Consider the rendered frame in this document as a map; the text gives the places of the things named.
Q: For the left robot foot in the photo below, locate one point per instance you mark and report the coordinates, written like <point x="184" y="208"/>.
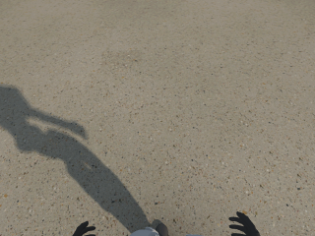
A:
<point x="162" y="230"/>

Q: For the left robot hand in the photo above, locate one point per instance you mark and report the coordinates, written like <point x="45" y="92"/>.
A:
<point x="82" y="229"/>

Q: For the right robot hand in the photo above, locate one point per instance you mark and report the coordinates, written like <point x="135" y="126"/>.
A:
<point x="248" y="227"/>

